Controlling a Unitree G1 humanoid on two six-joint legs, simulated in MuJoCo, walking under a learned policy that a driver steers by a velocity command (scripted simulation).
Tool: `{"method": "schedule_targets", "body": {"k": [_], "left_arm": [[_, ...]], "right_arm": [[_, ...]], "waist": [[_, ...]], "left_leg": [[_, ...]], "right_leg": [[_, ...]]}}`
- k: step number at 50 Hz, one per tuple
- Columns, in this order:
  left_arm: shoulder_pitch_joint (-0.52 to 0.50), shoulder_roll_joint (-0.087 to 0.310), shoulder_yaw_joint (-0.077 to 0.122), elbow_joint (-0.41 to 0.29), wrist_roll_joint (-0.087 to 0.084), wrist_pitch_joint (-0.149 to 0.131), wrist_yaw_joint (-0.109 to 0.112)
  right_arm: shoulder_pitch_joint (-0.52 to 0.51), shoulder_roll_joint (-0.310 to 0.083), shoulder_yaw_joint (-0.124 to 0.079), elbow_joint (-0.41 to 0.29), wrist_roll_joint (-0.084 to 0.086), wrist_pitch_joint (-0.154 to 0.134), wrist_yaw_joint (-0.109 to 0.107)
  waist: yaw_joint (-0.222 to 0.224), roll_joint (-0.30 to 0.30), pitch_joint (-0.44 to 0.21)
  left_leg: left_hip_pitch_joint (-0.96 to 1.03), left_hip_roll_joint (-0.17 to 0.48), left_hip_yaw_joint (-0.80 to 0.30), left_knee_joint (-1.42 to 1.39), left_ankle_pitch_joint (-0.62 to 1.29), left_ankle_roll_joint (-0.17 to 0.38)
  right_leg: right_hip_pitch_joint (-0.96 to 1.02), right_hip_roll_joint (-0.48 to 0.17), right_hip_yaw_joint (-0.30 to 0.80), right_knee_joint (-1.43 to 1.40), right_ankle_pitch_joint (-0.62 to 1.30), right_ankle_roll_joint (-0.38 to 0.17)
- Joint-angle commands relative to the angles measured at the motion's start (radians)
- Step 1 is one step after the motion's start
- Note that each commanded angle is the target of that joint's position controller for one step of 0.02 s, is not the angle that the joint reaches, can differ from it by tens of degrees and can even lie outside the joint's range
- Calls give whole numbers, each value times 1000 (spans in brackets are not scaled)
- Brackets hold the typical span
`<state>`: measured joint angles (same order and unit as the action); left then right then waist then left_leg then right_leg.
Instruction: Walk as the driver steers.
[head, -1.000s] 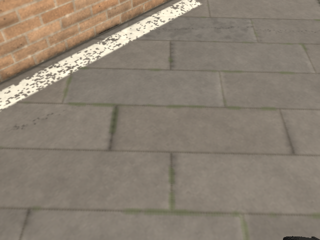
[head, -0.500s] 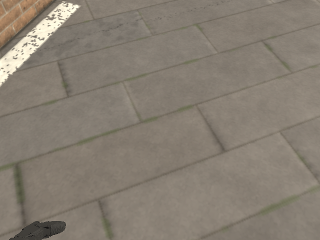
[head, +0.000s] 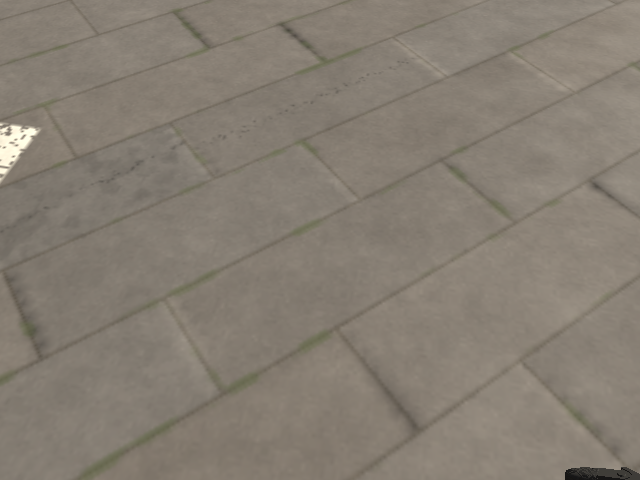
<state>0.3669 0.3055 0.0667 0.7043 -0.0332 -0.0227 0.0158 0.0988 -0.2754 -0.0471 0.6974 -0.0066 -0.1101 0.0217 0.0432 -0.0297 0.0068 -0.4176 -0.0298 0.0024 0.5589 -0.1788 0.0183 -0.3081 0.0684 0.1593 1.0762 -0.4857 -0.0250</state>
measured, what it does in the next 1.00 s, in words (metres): walks ahead, turning right: right foot, then left foot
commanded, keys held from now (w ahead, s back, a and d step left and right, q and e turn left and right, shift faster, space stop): w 0.50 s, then w+e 0.50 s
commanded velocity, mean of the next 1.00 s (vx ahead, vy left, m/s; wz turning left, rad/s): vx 0.50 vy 0.00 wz -0.32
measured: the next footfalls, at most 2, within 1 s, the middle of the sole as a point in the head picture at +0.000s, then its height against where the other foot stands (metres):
right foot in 0.42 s outside the picture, level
left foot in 0.90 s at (335, 401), level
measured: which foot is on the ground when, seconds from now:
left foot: down 0.00-0.42, up 0.44-0.88, down 0.90-1.00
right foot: up 0.00-0.40, down 0.42-0.90, up 0.92-1.00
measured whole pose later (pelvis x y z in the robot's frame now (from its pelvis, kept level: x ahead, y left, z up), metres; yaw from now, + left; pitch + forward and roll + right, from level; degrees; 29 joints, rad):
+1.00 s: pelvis +0.52 -0.06 +0.01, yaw -18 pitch +2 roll +0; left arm 0.38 0.30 0.07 0.78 -0.03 -0.04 0.02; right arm 0.10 -0.27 -0.04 0.75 -0.01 -0.10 0.02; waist 0.04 -0.03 0.02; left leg -0.38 0.00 0.03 0.52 -0.17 0.02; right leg -0.35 0.02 0.09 1.11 -0.45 -0.02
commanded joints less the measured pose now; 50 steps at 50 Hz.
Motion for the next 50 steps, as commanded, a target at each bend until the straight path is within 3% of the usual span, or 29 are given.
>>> {"method": "schedule_targets", "body": {"k": [1, 2, 4, 8, 12, 15, 17, 18, 19, 20, 21, 22, 23, 24, 25, 26, 27, 30, 32, 35, 39, 42, 44, 45, 46, 47, 48, 49, 50], "left_arm": [[-86, 130, 29, -114, 15, -16, 1], [-90, 107, 29, -116, 14, -15, -4], [-72, 61, 19, -107, 7, -10, -10], [-155, 25, -1, -128, 23, -17, -17], [-280, 5, -17, -146, 21, -38, -40], [-358, 17, -16, -170, 12, -43, -51], [-373, 35, -10, -180, 11, -45, -56], [-349, 50, -3, -176, 14, -46, -57], [-271, 71, 11, -153, 21, -47, -54], [-130, 115, 36, -106, 26, -44, -47], [50, 188, 60, -72, 34, -37, -33], [81, 280, 71, -62, 34, -33, -31], [87, 183, 49, -63, 25, -37, -33], [24, 149, 33, -64, 25, -44, -34], [-35, 122, 24, -66, 26, -47, -36], [-82, 99, 17, -68, 30, -48, -41], [-110, 82, 11, -70, 38, -52, -42], [-119, 94, 19, -55, 27, -64, -37], [-101, 117, 29, -37, 22, -65, -25], [-56, 141, 38, -12, 18, -57, -11], [16, 158, 45, 24, 5, -48, -3], [22, 161, 49, 35, 8, -36, 3], [20, 123, 37, 34, 15, -26, 4], [13, 66, 15, 14, 28, -26, 1], [124, -16, -8, -17, 12, -39, 1], [132, 59, 4, -10, -7, -46, 2], [48, 130, 25, -13, -15, -42, 2], [-7, 133, 29, -20, -7, -34, 4], [-37, 120, 30, -28, 3, -29, 4]], "right_arm": [[144, -116, -38, -13, -4, 11, -9], [131, -97, -30, -4, -11, 9, -9], [133, -89, -29, 15, -6, 1, -7], [158, -142, -43, 55, 8, -6, -7], [192, -175, -46, 85, 23, 10, -10], [252, -196, -49, 118, 33, 25, -10], [265, -210, -52, 135, 40, 36, -11], [260, -219, -54, 140, 43, 42, -13], [244, -222, -53, 142, 46, 48, -16], [253, -200, -43, 145, 43, 49, -19], [248, -148, -19, 119, 15, 44, -22], [346, -33, 18, 87, 5, 24, -15], [285, -135, -6, 100, 27, 6, -10], [201, -174, -19, 69, 50, -4, -5], [161, -162, -16, 64, 43, -6, -9], [141, -155, -19, 61, 21, -5, -12], [156, -146, -21, 62, 14, 2, -11], [156, -101, -12, 59, 3, 23, -11], [75, -87, -6, 32, -4, 26, -12], [-46, -67, 5, 5, 0, 17, -3], [-149, -93, 1, -29, 15, 5, 11], [-127, -133, -14, -29, 16, -4, 13], [14, -168, -37, 9, 11, -9, 4], [160, -218, -54, 26, -5, -13, -4], [257, -304, -78, 48, -13, 2, -8], [266, -237, -64, 52, 3, 8, -2], [213, -162, -45, 40, 8, 10, -5], [156, -132, -35, 34, 3, 12, -5], [113, -103, -27, 38, -2, 14, -5]], "waist": [[-104, 116, -31], [-81, 134, -6], [-61, 154, -1], [-64, 108, 11], [-106, 103, 29], [-128, 111, 48], [-115, 124, 54], [-90, 130, 40], [-35, 125, -6], [30, 104, -97], [103, 5, -236], [34, -261, -347], [77, -160, -340], [65, -130, -197], [36, -68, -130], [7, -50, -75], [-29, -62, -61], [-65, -43, -35], [-53, -26, 3], [-14, -27, 28], [14, -32, 35], [-13, -59, 24], [-82, -60, -46], [-146, 14, -176], [-115, 291, -316], [-122, 317, -311], [-133, 212, -180], [-114, 150, -107], [-92, 136, -52]], "left_leg": [[415, 331, -443, -298, -191, 159], [345, 294, -364, -321, -112, 151], [287, 263, -272, -362, -22, 163], [306, 279, -172, -406, 142, 202], [303, 245, -61, -409, 193, 172], [352, 275, -59, -394, 195, 161], [402, 303, -63, -363, 250, 147], [417, 306, -54, -322, 340, 137], [410, 284, -18, -225, 492, 116], [358, 236, 28, -51, 584, 89], [158, 189, 68, 248, 349, 46], [-219, 11, 44, 593, -330, -14], [-333, 46, -88, 716, -396, -6], [-395, 91, -76, 727, -313, 8], [-367, 130, -58, 684, -225, 8], [-328, 151, -55, 621, -169, -1], [-266, 168, -64, 586, -131, -7], [-211, 161, -54, 473, -82, -41], [-227, 150, -52, 333, 12, -61], [-162, 107, -47, 110, 196, -70], [-88, 73, -70, -18, 255, -62], [-18, 65, -77, -67, 164, -33], [195, 61, -49, -113, 109, 8], [435, 195, -167, -90, 86, 63], [773, 426, -570, -163, -100, 204], [767, 460, -764, -251, -319, 235], [654, 423, -625, -273, -347, 193], [536, 383, -487, -283, -243, 164], [436, 343, -389, -308, -138, 155]], "right_leg": [[-466, -118, -16, 188, 111, 17], [-420, -141, -15, 146, 144, 13], [-364, -147, -36, 83, 163, 13], [-393, -161, -58, -127, 280, 24], [-308, -152, -130, -370, 453, 25], [-273, -132, -152, -465, 451, 12], [-249, -119, -160, -513, 395, -15], [-195, -103, -173, -540, 372, -32], [-66, -75, -200, -586, 387, -54], [147, -54, -212, -602, 401, -82], [443, -222, -20, -568, 425, -143], [711, -453, 458, -679, 247, -305], [682, -449, 542, -754, 131, -301], [571, -413, 399, -769, 183, -263], [449, -367, 287, -784, 279, -241], [338, -327, 221, -811, 373, -232], [262, -301, 183, -840, 435, -228], [159, -278, 121, -904, 501, -252], [128, -260, 82, -926, 501, -249], [94, -220, 30, -920, 465, -211], [122, -245, 78, -869, 392, -186], [175, -268, 141, -786, 375, -157], [145, -206, 125, -633, 445, -117], [33, -136, 70, -376, 352, -82], [-313, 4, -64, -24, -14, -9], [-458, -43, -6, 153, -107, 1], [-502, -88, 3, 205, -22, 0], [-478, -124, -26, 195, 55, 4], [-449, -150, -32, 151, 110, 7]]}}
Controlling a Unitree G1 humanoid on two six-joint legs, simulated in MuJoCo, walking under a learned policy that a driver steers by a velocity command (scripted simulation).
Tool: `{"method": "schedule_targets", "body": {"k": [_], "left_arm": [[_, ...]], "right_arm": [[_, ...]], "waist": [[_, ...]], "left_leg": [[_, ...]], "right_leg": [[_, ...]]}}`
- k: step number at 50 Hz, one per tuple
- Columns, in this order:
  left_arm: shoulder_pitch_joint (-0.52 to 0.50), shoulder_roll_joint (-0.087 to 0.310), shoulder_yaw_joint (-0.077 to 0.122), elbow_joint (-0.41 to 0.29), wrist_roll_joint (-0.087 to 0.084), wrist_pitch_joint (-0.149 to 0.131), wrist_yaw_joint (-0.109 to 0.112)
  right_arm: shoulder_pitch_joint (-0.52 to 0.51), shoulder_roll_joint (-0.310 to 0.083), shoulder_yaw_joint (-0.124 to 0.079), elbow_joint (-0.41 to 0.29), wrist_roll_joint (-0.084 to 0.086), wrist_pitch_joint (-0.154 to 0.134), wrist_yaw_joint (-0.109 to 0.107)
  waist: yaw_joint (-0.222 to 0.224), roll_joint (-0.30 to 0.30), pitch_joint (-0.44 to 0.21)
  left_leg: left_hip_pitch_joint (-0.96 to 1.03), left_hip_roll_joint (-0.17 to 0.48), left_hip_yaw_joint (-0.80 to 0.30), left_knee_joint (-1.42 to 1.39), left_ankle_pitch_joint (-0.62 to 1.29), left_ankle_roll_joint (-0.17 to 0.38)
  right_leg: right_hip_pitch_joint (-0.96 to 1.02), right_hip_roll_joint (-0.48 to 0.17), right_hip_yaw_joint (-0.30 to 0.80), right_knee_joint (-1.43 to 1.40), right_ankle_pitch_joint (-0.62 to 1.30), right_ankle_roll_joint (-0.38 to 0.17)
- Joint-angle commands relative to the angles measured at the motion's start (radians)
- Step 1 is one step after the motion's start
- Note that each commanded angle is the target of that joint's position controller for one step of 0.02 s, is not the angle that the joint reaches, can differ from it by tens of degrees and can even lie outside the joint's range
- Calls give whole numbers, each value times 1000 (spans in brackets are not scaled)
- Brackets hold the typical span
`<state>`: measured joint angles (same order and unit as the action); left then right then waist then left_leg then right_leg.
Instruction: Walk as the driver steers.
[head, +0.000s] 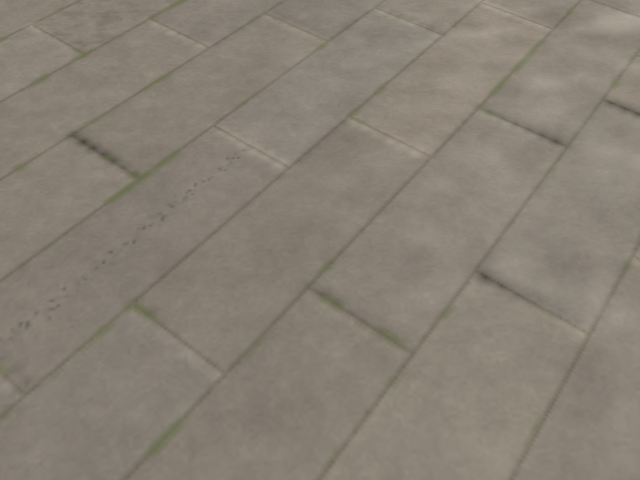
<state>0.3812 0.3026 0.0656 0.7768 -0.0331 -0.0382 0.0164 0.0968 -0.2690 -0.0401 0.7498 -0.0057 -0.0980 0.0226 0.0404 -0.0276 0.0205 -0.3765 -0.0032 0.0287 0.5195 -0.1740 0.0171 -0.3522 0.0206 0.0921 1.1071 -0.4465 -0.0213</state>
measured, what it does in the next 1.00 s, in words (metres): walks ahead, turning right: right foot, then left foot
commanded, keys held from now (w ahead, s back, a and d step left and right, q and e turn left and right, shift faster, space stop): w+e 1.00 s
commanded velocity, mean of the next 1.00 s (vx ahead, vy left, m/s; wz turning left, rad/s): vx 0.50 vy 0.00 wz -0.58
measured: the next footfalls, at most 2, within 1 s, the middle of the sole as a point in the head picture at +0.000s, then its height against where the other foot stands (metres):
right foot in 0.40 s outside the picture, level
left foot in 0.90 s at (391, 386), level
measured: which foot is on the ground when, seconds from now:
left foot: down 0.00-0.40, up 0.42-0.88, down 0.90-1.00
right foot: up 0.00-0.38, down 0.40-0.92, up 0.94-1.00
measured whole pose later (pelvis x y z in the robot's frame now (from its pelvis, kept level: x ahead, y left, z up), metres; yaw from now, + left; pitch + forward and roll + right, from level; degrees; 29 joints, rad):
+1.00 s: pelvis +0.53 -0.15 +0.00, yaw -35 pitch +1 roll +1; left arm 0.36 0.30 0.06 0.73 -0.03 -0.02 0.02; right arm 0.10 -0.27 -0.05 0.71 -0.01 -0.11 0.02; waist 0.04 -0.03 0.02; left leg -0.39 -0.03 0.02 0.53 -0.17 0.02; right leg -0.32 0.06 0.14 1.13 -0.46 -0.03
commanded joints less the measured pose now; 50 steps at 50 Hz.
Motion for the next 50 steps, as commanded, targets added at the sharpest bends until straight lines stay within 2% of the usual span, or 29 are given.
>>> {"method": "schedule_targets", "body": {"k": [1, 3, 5, 11, 14, 16, 18, 19, 20, 21, 22, 23, 24, 25, 26, 27, 30, 33, 36, 38, 41, 43, 44, 45, 46, 47, 48, 49, 50], "left_arm": [[-56, 106, 34, -102, 5, -5, -1], [-59, 63, 27, -110, 3, 12, -7], [-93, 46, 23, -131, 8, 20, -8], [-250, 20, 7, -181, 10, 9, -43], [-335, 20, 4, -217, 9, 10, -60], [-359, 36, 10, -237, 10, 13, -68], [-318, 71, 27, -241, 17, 19, -70], [-227, 102, 46, -221, 17, 22, -68], [-56, 154, 78, -171, 14, 27, -58], [96, 243, 110, -134, 6, 38, -35], [31, 328, 109, -159, 0, 23, -36], [45, 232, 81, -179, 5, 4, -45], [13, 188, 65, -167, 14, -13, -49], [-43, 166, 57, -169, 13, -20, -48], [-107, 140, 49, -179, 17, -20, -45], [-143, 120, 40, -195, 30, -21, -40], [-143, 130, 41, -187, 25, -29, -25], [-95, 151, 47, -161, 21, -26, -6], [-52, 158, 50, -136, 15, -19, 2], [-18, 160, 52, -115, 10, -16, 3], [0, 146, 50, -97, 6, -7, 8], [-12, 147, 53, -95, 9, 3, 10], [-27, 130, 47, -99, 10, 6, 9], [-33, 82, 29, -110, 18, 5, 4], [52, 22, 10, -132, 13, 0, 4], [118, 42, 3, -145, -5, -8, 6], [58, 136, 25, -127, -12, -6, 5], [-35, 160, 32, -140, -2, 0, 5], [-83, 149, 34, -152, 8, 2, 3]], "right_arm": [[90, -91, -29, -10, -10, 0, -8], [81, -99, -37, 3, -7, -10, -10], [89, -126, -48, 19, -4, -18, -13], [123, -177, -63, 46, 4, -4, -24], [167, -204, -71, 65, 17, 12, -26], [180, -223, -78, 75, 29, 25, -26], [173, -254, -89, 73, 40, 38, -31], [166, -263, -92, 70, 45, 47, -33], [158, -245, -84, 65, 44, 52, -37], [187, -179, -58, 46, 6, 47, -38], [251, -60, -18, -18, -20, 18, -25], [128, -156, -34, -25, 22, -15, -14], [57, -187, -43, -53, 51, -33, -8], [59, -172, -38, -44, 35, -41, -14], [69, -174, -43, -33, 10, -41, -21], [90, -177, -47, -28, 4, -30, -19], [87, -145, -44, -33, -9, -1, -19], [-27, -110, -31, -68, -11, 5, -19], [-130, -89, -21, -97, -1, -3, -8], [-174, -98, -22, -116, 9, -9, 0], [-177, -131, -33, -127, 12, -20, 11], [-121, -150, -44, -117, 14, -28, 10], [-37, -164, -56, -95, 10, -33, 5], [84, -199, -71, -79, -5, -38, -2], [225, -279, -90, -66, -25, -35, -11], [271, -267, -91, -37, -4, -22, 0], [219, -178, -68, -56, 11, -16, -1], [173, -141, -57, -64, 7, -5, -8], [129, -124, -50, -61, 0, 0, -10]], "waist": [[-66, 152, -36], [-50, 154, -16], [-47, 121, 0], [-95, 85, 34], [-120, 78, 63], [-112, 83, 70], [-67, 114, 22], [-9, 117, -35], [82, 91, -122], [125, -59, -213], [-5, -271, -311], [79, -124, -342], [73, -85, -203], [28, -8, -138], [-13, 6, -95], [-45, -20, -84], [-62, -12, -61], [-27, -18, -18], [15, -40, 3], [32, -45, 10], [23, -62, 5], [-8, -96, -7], [-53, -98, -42], [-111, -64, -150], [-119, 130, -320], [-95, 373, -379], [-113, 232, -239], [-119, 147, -132], [-100, 104, -55]], "left_leg": [[324, 287, -333, -295, -68, 146], [259, 274, -234, -343, 27, 155], [253, 282, -163, -371, 109, 171], [299, 257, 47, -389, 223, 147], [367, 279, 93, -377, 231, 131], [428, 298, 118, -335, 320, 116], [466, 297, 156, -204, 641, 95], [457, 283, 180, -59, 781, 81], [362, 245, 209, 159, 782, 50], [88, 194, 212, 489, 373, 1], [-311, -13, 65, 787, -431, -48], [-413, 12, -109, 863, -409, -30], [-473, 50, -98, 830, -304, -8], [-421, 92, -102, 746, -220, -2], [-352, 119, -106, 663, -168, -11], [-289, 135, -115, 627, -131, -18], [-242, 119, -91, 515, -65, -64], [-250, 87, -85, 301, 115, -93], [-174, 39, -80, 102, 262, -93], [-144, 23, -91, 45, 288, -84], [-129, 16, -120, -22, 216, -56], [-56, 7, -109, -37, 116, -27], [62, -1, -86, -76, 118, -3], [281, 79, -143, -60, 113, 47], [656, 303, -455, -68, 3, 166], [773, 435, -830, -186, -259, 254], [663, 409, -763, -226, -401, 217], [534, 369, -603, -235, -340, 177], [406, 326, -483, -260, -217, 163]], "right_leg": [[-362, -129, 36, 84, 108, 3], [-320, -145, 16, 47, 148, 9], [-346, -152, 15, -12, 201, 18], [-312, -137, -56, -325, 458, 12], [-304, -125, -93, -423, 450, -7], [-292, -107, -118, -462, 382, -33], [-185, -48, -173, -477, 276, -72], [-57, -3, -201, -498, 251, -99], [189, 42, -207, -554, 306, -137], [498, -100, 33, -569, 310, -201], [734, -317, 613, -713, 61, -381], [730, -346, 694, -822, -11, -367], [628, -321, 557, -833, 81, -324], [491, -276, 446, -828, 189, -293], [370, -238, 359, -837, 291, -271], [295, -214, 319, -858, 356, -266], [180, -181, 243, -895, 484, -279], [137, -137, 182, -897, 471, -248], [104, -108, 168, -884, 386, -206], [120, -125, 205, -860, 352, -198], [211, -158, 287, -770, 340, -183], [239, -166, 329, -707, 393, -167], [226, -133, 319, -639, 445, -146], [162, -77, 269, -451, 441, -112], [-116, 43, 142, -115, 198, -38], [-353, 63, 95, 116, -156, -7], [-434, -4, 115, 206, -89, 3], [-435, -39, 72, 214, -10, 7], [-406, -69, 53, 172, 49, 10]]}}
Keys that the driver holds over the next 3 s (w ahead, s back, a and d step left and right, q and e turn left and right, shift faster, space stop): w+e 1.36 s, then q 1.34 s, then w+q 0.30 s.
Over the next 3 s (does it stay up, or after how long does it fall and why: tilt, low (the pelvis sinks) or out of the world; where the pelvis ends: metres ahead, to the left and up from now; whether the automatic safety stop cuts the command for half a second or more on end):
stays up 0.88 -0.43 0.02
